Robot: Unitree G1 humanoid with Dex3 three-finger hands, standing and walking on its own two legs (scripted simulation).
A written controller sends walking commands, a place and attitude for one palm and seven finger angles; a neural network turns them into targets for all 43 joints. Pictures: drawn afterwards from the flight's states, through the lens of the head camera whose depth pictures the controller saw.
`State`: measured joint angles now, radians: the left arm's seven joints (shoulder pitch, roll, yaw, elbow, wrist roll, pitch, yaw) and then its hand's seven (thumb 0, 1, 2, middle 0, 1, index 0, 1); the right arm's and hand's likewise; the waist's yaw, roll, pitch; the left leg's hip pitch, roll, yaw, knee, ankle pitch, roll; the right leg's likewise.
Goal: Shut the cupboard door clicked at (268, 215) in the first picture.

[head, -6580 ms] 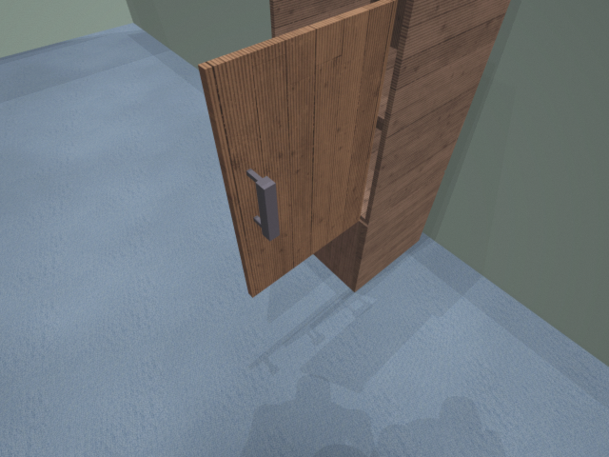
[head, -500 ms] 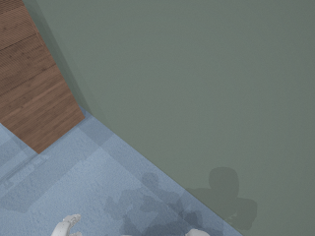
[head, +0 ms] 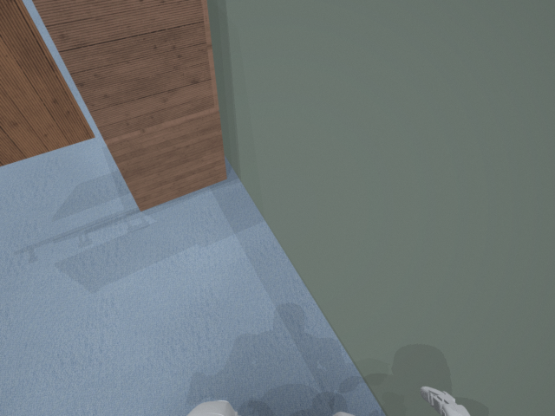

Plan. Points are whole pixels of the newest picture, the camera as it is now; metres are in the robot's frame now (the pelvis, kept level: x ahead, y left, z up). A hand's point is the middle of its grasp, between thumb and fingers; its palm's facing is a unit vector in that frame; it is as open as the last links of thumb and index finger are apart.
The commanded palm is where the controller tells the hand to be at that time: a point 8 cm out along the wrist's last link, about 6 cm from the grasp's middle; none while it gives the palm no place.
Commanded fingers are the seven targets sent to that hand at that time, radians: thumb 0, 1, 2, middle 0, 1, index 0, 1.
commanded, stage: turn to face it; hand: left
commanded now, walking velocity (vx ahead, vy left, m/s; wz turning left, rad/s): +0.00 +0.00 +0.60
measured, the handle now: out of the picture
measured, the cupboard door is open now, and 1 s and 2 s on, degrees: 91 91 91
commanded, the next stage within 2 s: take the last steps up to it in 0.92 s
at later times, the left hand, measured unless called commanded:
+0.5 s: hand out of the picture +0.06 +0.16 -0.13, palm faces +0.27 -0.93 -0.26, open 7.3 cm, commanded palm none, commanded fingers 0.00 0.90 0.90 -0.20 -0.30 -0.20 -0.30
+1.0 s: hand out of the picture -0.01 +0.19 -0.15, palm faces +0.51 -0.83 -0.24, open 7.3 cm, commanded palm none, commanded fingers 0.00 0.90 0.90 -0.20 -0.30 -0.20 -0.30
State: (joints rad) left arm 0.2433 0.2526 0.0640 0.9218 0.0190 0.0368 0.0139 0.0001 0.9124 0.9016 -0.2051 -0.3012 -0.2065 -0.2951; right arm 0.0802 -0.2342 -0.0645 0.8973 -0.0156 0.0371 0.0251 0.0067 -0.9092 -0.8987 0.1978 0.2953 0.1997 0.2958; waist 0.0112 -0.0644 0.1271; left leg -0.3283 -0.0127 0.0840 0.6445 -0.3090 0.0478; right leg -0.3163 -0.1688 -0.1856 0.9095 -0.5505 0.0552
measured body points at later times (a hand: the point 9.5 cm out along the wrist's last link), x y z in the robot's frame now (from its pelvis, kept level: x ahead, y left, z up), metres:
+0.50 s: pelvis +0.03 -0.05 +0.02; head +0.08 -0.06 +0.46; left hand +0.05 +0.21 -0.11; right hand +0.17 -0.29 -0.14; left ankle -0.04 +0.07 -0.63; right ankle +0.04 -0.16 -0.72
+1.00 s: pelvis +0.04 -0.02 +0.02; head +0.07 +0.01 +0.47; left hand -0.04 +0.23 -0.13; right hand +0.23 -0.19 -0.12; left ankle -0.02 +0.06 -0.72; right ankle +0.09 -0.17 -0.67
